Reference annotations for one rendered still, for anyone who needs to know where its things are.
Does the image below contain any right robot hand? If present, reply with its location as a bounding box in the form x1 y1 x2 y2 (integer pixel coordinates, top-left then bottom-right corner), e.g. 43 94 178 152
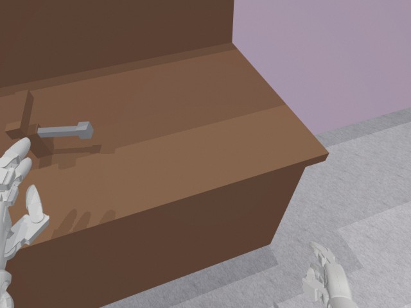
302 241 353 306

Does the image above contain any left robot hand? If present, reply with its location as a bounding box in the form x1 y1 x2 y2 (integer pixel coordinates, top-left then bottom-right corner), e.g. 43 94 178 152
0 137 49 270

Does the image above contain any left robot forearm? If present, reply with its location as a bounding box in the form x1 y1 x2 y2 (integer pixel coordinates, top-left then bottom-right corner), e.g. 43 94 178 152
0 269 14 308

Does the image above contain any tap lever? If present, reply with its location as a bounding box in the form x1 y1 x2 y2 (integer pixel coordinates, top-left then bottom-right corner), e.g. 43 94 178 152
37 121 94 139

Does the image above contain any counter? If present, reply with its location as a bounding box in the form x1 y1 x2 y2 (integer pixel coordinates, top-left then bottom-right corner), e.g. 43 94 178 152
0 0 329 308

